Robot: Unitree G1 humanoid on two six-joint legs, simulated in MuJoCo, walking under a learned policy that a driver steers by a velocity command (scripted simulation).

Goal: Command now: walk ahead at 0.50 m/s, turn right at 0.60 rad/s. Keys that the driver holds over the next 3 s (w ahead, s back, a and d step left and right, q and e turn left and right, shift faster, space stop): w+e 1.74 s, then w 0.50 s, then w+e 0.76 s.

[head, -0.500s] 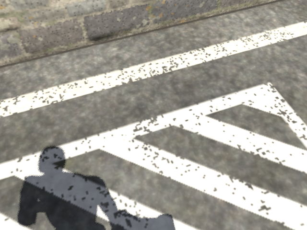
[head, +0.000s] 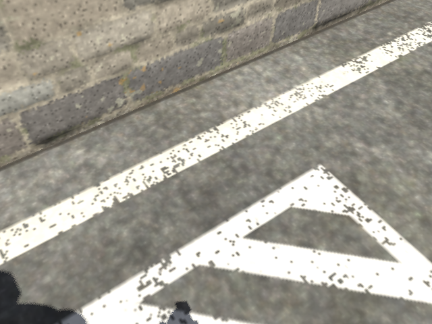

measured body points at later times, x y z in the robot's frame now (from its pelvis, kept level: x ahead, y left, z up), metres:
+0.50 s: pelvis +0.25 -0.08 -0.01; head +0.29 -0.10 +0.44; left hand +0.52 +0.11 -0.08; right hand +0.22 -0.37 -0.13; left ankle +0.13 +0.12 -0.64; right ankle +0.31 -0.17 -0.73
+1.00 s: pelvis +0.53 -0.13 +0.00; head +0.55 -0.14 +0.45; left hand +0.75 +0.06 -0.12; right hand +0.54 -0.46 -0.08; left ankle +0.65 -0.08 -0.73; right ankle +0.36 -0.18 -0.65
